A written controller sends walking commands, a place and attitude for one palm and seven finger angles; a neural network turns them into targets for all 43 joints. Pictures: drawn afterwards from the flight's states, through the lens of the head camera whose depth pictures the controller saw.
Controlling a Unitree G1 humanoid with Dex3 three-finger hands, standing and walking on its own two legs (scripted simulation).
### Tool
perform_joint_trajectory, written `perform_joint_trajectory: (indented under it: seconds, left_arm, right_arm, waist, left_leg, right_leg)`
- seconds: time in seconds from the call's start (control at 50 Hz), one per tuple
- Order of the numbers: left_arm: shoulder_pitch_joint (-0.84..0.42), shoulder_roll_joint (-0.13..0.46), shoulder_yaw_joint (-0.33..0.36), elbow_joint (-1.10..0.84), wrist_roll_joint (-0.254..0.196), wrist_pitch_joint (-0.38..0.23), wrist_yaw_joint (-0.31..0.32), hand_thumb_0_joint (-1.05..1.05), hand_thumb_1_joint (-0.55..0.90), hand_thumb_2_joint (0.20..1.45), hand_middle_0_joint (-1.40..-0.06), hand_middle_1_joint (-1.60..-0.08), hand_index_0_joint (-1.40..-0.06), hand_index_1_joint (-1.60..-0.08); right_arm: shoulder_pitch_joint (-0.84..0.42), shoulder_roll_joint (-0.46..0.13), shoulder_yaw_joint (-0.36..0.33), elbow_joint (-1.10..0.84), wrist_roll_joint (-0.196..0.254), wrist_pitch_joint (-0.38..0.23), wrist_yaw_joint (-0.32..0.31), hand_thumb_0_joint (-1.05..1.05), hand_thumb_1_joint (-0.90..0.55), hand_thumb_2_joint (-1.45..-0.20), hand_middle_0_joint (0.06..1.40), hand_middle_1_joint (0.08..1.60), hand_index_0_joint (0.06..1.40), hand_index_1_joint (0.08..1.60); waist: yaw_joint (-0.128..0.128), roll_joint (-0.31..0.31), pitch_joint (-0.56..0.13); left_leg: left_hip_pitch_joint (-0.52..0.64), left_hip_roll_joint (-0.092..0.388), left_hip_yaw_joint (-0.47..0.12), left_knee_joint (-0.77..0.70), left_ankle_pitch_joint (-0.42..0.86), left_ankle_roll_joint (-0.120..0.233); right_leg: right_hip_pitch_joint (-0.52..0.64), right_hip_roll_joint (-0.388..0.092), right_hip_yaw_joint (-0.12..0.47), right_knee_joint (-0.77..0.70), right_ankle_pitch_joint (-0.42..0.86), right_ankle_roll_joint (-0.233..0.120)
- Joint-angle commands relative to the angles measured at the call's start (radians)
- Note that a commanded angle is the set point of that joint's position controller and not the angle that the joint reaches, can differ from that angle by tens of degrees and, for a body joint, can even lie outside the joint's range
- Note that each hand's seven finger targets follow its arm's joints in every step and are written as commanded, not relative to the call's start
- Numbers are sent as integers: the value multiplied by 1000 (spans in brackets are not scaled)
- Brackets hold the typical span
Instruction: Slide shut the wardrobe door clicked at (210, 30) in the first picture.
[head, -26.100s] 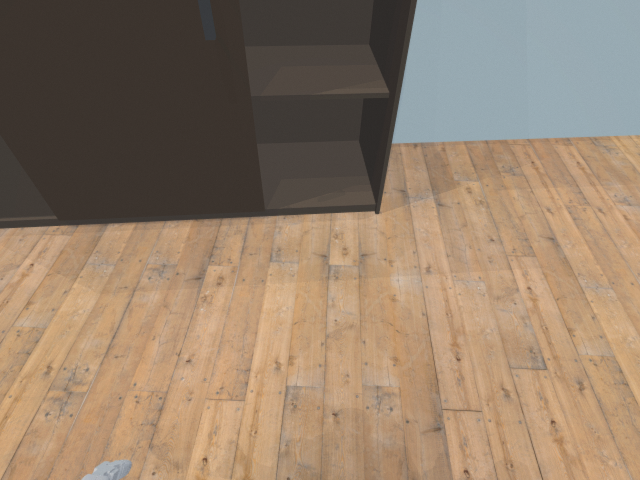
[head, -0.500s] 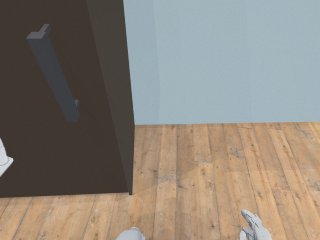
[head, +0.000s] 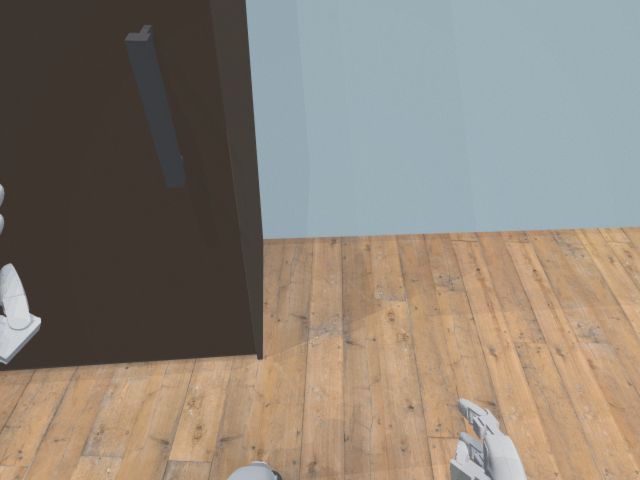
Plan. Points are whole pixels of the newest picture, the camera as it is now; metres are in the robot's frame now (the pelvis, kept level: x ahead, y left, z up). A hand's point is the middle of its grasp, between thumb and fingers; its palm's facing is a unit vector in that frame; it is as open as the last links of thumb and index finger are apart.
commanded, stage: stop stepping back and stand still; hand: left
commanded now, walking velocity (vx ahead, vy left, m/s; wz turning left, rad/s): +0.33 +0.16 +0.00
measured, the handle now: (163, 112) +0.59 +0.31 +0.16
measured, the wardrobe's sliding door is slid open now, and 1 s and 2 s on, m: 0.00 0.00 0.00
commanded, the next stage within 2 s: let the arm hang, fingers relaxed in 0.66 s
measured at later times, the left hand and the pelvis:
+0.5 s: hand out of the picture +0.12 +0.26 +0.19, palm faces +0.49 -0.72 -0.49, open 7.4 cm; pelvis -0.07 +0.00 -0.01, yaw +2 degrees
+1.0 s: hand out of the picture +0.07 +0.20 -0.13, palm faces +0.04 -0.97 -0.23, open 7.4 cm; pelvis -0.05 +0.01 -0.01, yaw +5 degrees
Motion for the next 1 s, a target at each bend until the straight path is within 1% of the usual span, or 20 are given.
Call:
perform_joint_trajectory:
  seconds: [0.0,0.08,0.18,0.2,0.24,0.28,0.4,0.44,0.5,0.58,0.66,0.72,0.74,0.76,0.8,0.84,0.88,0.9,0.94,0.98]
  left_arm:
    - [-136,187,109,-187,-12,-50,14,0,900,900,-200,-300,-200,-300]
    - [-212,113,21,-13,15,-55,9,0,900,900,-200,-300,-200,-300]
    - [-203,118,33,-25,47,-77,51,0,900,900,-200,-300,-200,-300]
    - [-212,109,20,-87,45,-87,48,0,900,900,-200,-300,-200,-300]
    - [-201,157,65,-202,48,-110,51,0,900,900,-200,-300,-200,-300]
    - [-187,230,126,-222,48,-123,37,0,900,900,-200,-300,-200,-300]
    - [24,128,111,-12,52,-82,30,0,900,900,-200,-300,-200,-300]
    - [-25,163,123,-3,49,-80,16,0,900,900,-200,-300,-200,-300]
    - [-121,156,121,14,42,-110,1,0,900,900,-200,-300,-200,-300]
    - [-228,141,63,-55,38,-124,-2,0,900,900,-200,-300,-200,-300]
    - [-222,125,33,-92,55,-117,29,0,900,900,-200,-300,-200,-300]
    - [-189,130,49,-157,53,-127,41,0,900,900,-200,-300,-200,-300]
    - [-64,-111,-329,665,127,76,-110,0,900,900,-200,-300,-200,-300]
    - [-5,-145,-308,676,104,147,-133,0,900,900,-200,-300,-200,-300]
    - [-94,-182,-337,654,109,169,-131,0,900,900,-200,-300,-200,-300]
    - [-184,-147,-345,742,97,163,-138,0,900,900,-200,-300,-200,-300]
    - [-157,-118,-360,878,98,159,-142,0,900,900,-200,-300,-200,-300]
    - [-146,-70,-360,944,102,153,-138,0,900,900,-200,-300,-200,-300]
    - [-193,-11,-374,1063,101,146,-142,0,900,900,-200,-300,-200,-300]
    - [-285,-29,-390,1145,96,153,-139,0,900,900,-200,-300,-200,-300]
  right_arm:
    - [-57,-145,-57,-83,3,-25,-15,0,-900,-900,200,300,200,300]
    - [-98,-164,-55,-72,4,-36,-43,0,-900,-900,200,300,200,300]
    - [-46,-166,-73,-75,-16,-96,-80,0,-900,-900,200,300,200,300]
    - [-25,-178,-77,-86,-16,-99,-76,0,-900,-900,200,300,200,300]
    - [-37,-200,-83,-113,-6,-99,-60,0,-900,-900,200,300,200,300]
    - [-34,-166,-73,-65,-19,-105,-47,0,-900,-900,200,300,200,300]
    - [-48,-173,-83,-88,-2,-63,-29,0,-900,-900,200,300,200,300]
    - [-69,-169,-100,-121,6,-37,-21,0,-900,-900,200,300,200,300]
    - [-36,-157,-82,-76,-8,-38,-10,0,-900,-900,200,300,200,300]
    - [-75,-148,-55,-71,-7,-49,-27,0,-900,-900,200,300,200,300]
    - [-66,-142,-56,-81,-22,-87,-50,0,-900,-900,200,300,200,300]
    - [-40,-159,-62,-99,-25,-95,-51,0,-900,-900,200,300,200,300]
    - [44,-322,-100,139,-22,-60,61,0,-900,-900,200,300,200,300]
    - [42,-253,-86,67,-6,24,54,0,-900,-900,200,300,200,300]
    - [1,-217,-70,39,-31,53,37,0,-900,-900,200,300,200,300]
    - [-21,-223,-58,39,-49,52,25,0,-900,-900,200,300,200,300]
    - [-75,-234,-51,48,-40,66,23,0,-900,-900,200,300,200,300]
    - [-67,-203,-51,58,-25,72,22,0,-900,-900,200,300,200,300]
    - [-9,-169,-56,98,-20,95,29,0,-900,-900,200,300,200,300]
    - [22,-155,-55,164,-22,123,33,0,-900,-900,200,300,200,300]
  waist:
    - [-25,-120,-43]
    - [-49,-35,111]
    - [-17,-42,-32]
    - [-31,65,-62]
    - [-27,351,-67]
    - [-46,359,-8]
    - [-4,134,48]
    - [-5,-275,56]
    - [-48,-91,54]
    - [-46,-75,65]
    - [-5,-66,5]
    - [-16,99,-35]
    - [-89,221,30]
    - [-42,297,-20]
    - [-46,187,-66]
    - [-40,94,-13]
    - [27,-95,-57]
    - [25,-228,-95]
    - [-34,-173,-31]
    - [-70,-82,7]
  left_leg:
    - [-58,-26,-92,657,-52,-21]
    - [46,61,-53,320,-11,17]
    - [356,-16,82,-261,-105,66]
    - [428,14,39,-311,-104,84]
    - [568,269,-334,-314,152,190]
    - [442,332,-430,-428,4,247]
    - [-85,111,-18,-93,-392,92]
    - [-180,-35,11,505,-311,42]
    - [-92,30,-77,616,-113,24]
    - [114,53,-16,348,5,30]
    - [316,-5,64,-34,-42,57]
    - [431,19,12,-235,-16,72]
    - [386,136,-175,-96,376,110]
    - [331,240,-244,-164,527,173]
    - [239,293,-310,-208,557,222]
    - [154,271,-328,-222,538,227]
    - [174,158,-178,-96,470,124]
    - [152,43,-84,0,263,61]
    - [188,-38,-36,42,-168,21]
    - [308,-22,-30,7,-55,25]
  right_leg:
    - [-221,-403,367,-370,-297,-147]
    - [-312,-294,188,-311,-231,-57]
    - [-115,-207,201,-138,-183,-49]
    - [-124,-164,173,-7,-112,-22]
    - [-366,-17,-1,333,-55,62]
    - [-421,-32,24,505,-201,75]
    - [144,-30,6,25,-91,32]
    - [-8,-381,687,-343,-429,-118]
    - [-163,-361,563,-345,-451,-115]
    - [-294,-289,258,-333,-223,-63]
    - [-221,-264,242,-305,-229,-49]
    - [-170,-192,198,-146,-122,-1]
    - [-322,-180,58,164,252,55]
    - [-299,-84,28,284,71,95]
    - [-295,-45,56,452,-225,96]
    - [-228,-47,91,412,-192,90]
    - [-59,-57,75,104,154,80]
    - [20,-146,207,2,395,55]
    - [-78,-320,370,-103,477,-60]
    - [-222,-242,322,-138,166,-44]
